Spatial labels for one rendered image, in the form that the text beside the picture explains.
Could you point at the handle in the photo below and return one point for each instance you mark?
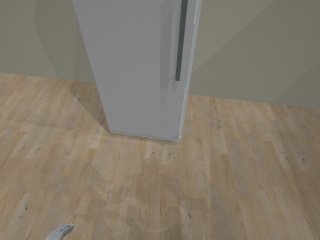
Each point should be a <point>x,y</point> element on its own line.
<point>183,14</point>

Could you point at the left robot hand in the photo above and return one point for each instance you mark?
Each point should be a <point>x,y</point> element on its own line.
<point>60,232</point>

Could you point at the fridge door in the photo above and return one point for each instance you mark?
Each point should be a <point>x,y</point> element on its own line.
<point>132,46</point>

